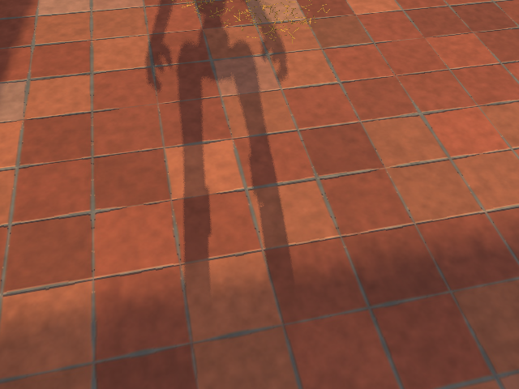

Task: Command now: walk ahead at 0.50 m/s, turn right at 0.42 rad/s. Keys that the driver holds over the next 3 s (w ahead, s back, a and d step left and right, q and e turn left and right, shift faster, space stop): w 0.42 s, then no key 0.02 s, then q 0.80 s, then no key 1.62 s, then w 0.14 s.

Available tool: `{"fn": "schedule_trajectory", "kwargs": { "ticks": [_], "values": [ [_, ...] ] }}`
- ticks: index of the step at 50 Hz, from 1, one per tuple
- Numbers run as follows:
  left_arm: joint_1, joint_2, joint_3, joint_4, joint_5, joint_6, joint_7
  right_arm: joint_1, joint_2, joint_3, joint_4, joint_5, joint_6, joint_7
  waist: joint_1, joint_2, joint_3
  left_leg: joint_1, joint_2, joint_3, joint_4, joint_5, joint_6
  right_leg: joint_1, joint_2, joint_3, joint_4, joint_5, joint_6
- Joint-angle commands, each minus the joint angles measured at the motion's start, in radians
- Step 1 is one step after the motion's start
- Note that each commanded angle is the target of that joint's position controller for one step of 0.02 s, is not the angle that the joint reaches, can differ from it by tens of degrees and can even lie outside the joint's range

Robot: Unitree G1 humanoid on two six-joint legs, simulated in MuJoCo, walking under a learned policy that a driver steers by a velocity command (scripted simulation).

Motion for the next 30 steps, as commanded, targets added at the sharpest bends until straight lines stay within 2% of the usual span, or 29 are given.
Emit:
{"fn": "schedule_trajectory", "kwargs": {
  "ticks": [1, 3, 6, 9, 12, 14, 15, 16, 17, 18, 19, 20, 21, 22, 23, 25, 28, 30],
  "values": [
    [0.012, 0.026, 0.009, -0.079, 0.003, -0.005, -0.001, 0.019, -0.118, -0.028, -0.021, 0.002, -0.022, 0.008, 0.011, 0.130, -0.004, 0.097, 0.275, -0.245, -0.247, 0.122, 0.179, -0.143, -0.072, 0.048, -0.047, 0.076, 0.005],
    [-0.033, 0.021, 0.004, -0.096, 0.010, -0.010, -0.001, 0.036, -0.138, -0.034, -0.002, 0.007, -0.023, 0.009, 0.008, 0.111, -0.002, 0.130, 0.280, -0.200, -0.255, 0.218, 0.192, -0.180, -0.075, 0.048, -0.147, 0.149, 0.011],
    [-0.124, 0.007, -0.007, -0.118, 0.016, -0.027, -0.016, 0.053, -0.154, -0.034, 0.016, 0.020, -0.009, 0.005, -0.015, 0.107, 0.006, 0.154, 0.249, -0.116, -0.256, 0.276, 0.169, -0.156, -0.080, -0.008, -0.342, 0.299, 0.011],
    [-0.237, -0.008, -0.018, -0.149, 0.009, -0.037, -0.032, 0.114, -0.177, -0.034, 0.042, 0.030, 0.006, 0.002, -0.062, 0.112, 0.030, 0.170, 0.244, -0.082, -0.244, 0.237, 0.153, -0.103, -0.059, -0.065, -0.491, 0.360, 0.012],
    [-0.307, 0.009, -0.015, -0.185, 0.000, -0.041, -0.045, 0.165, -0.195, -0.035, 0.072, 0.037, 0.024, 0.003, -0.076, 0.130, 0.053, 0.251, 0.289, -0.101, -0.215, 0.240, 0.144, -0.102, -0.040, -0.081, -0.572, 0.286, -0.007],
    [-0.299, 0.030, -0.008, -0.194, 0.002, -0.044, -0.050, 0.165, -0.209, -0.038, 0.084, 0.043, 0.037, 0.000, -0.050, 0.150, 0.046, 0.296, 0.313, -0.104, -0.164, 0.331, 0.128, -0.052, -0.018, -0.095, -0.619, 0.214, -0.037],
    [-0.240, 0.050, 0.003, -0.180, 0.007, -0.046, -0.050, 0.148, -0.220, -0.039, 0.086, 0.045, 0.043, -0.003, -0.004, 0.157, 0.012, 0.298, 0.303, -0.084, -0.091, 0.472, 0.113, 0.050, 0.010, -0.117, -0.657, 0.210, -0.057],
    [-0.112, 0.085, 0.025, -0.139, 0.014, -0.046, -0.045, 0.140, -0.212, -0.034, 0.087, 0.047, 0.047, -0.007, 0.065, 0.141, -0.067, 0.267, 0.263, -0.038, 0.061, 0.611, 0.089, 0.243, 0.044, -0.142, -0.701, 0.248, -0.085],
    [0.058, 0.145, 0.052, -0.095, 0.020, -0.041, -0.033, 0.135, -0.181, -0.020, 0.074, 0.034, 0.043, -0.011, 0.137, 0.106, -0.185, 0.115, 0.216, 0.002, 0.286, 0.527, 0.051, 0.523, -0.023, -0.064, -0.668, 0.289, -0.125],
    [0.177, 0.257, 0.074, -0.082, 0.040, -0.035, -0.020, 0.193, -0.079, 0.015, 0.031, 0.011, 0.024, -0.006, 0.133, -0.123, -0.324, -0.288, 0.075, 0.037, 0.687, 0.080, -0.018, 0.901, -0.295, 0.369, -0.696, 0.216, -0.265],
    [0.197, 0.217, 0.061, -0.075, 0.025, -0.035, -0.022, 0.206, -0.092, 0.016, 0.047, 0.019, 0.000, 0.001, 0.129, -0.187, -0.424, -0.438, 0.020, -0.119, 0.868, -0.397, -0.020, 0.947, -0.388, 0.667, -0.838, 0.162, -0.333],
    [0.134, 0.158, 0.039, -0.077, 0.023, -0.038, -0.027, 0.140, -0.167, -0.008, 0.026, 0.049, -0.009, 0.008, 0.119, -0.121, -0.276, -0.532, 0.083, -0.147, 0.930, -0.352, -0.009, 0.835, -0.350, 0.531, -0.848, 0.140, -0.286],
    [0.067, 0.120, 0.027, -0.083, 0.018, -0.039, -0.029, 0.076, -0.163, -0.006, 0.012, 0.053, -0.010, 0.008, 0.094, -0.077, -0.171, -0.528, 0.127, -0.121, 0.896, -0.266, -0.001, 0.693, -0.296, 0.375, -0.862, 0.185, -0.249],
    [-0.007, 0.091, 0.016, -0.087, 0.023, -0.040, -0.034, 0.050, -0.148, -0.008, 0.013, 0.037, -0.004, 0.003, 0.057, -0.025, -0.093, -0.484, 0.151, -0.108, 0.831, -0.205, -0.011, 0.548, -0.250, 0.272, -0.891, 0.332, -0.227],
    [-0.058, 0.060, 0.008, -0.092, 0.029, -0.047, -0.038, 0.071, -0.143, -0.014, 0.026, 0.026, 0.013, -0.002, 0.016, -0.030, -0.063, -0.410, 0.174, -0.116, 0.782, -0.170, -0.022, 0.451, -0.218, 0.181, -0.915, 0.479, -0.207],
    [-0.092, 0.063, 0.012, -0.075, 0.038, -0.065, -0.039, 0.138, -0.098, -0.009, 0.054, 0.027, 0.047, -0.007, -0.030, -0.031, -0.062, -0.304, 0.160, -0.111, 0.752, -0.128, -0.049, 0.347, -0.204, 0.070, -0.946, 0.694, -0.209],
    [-0.098, 0.076, 0.018, -0.038, 0.052, -0.075, -0.021, 0.104, -0.076, -0.009, 0.039, 0.023, 0.068, -0.018, -0.039, -0.033, -0.035, -0.308, 0.130, -0.136, 0.626, -0.015, -0.073, 0.309, -0.193, -0.064, -0.963, 0.809, -0.198],
    [-0.108, 0.083, 0.018, -0.026, 0.051, -0.068, -0.005, 0.048, -0.065, -0.005, 0.018, 0.017, 0.067, -0.011, -0.024, -0.035, -0.031, -0.280, 0.121, -0.117, 0.473, 0.116, -0.068, 0.312, -0.166, -0.140, -0.963, 0.778, -0.173]
  ]
}}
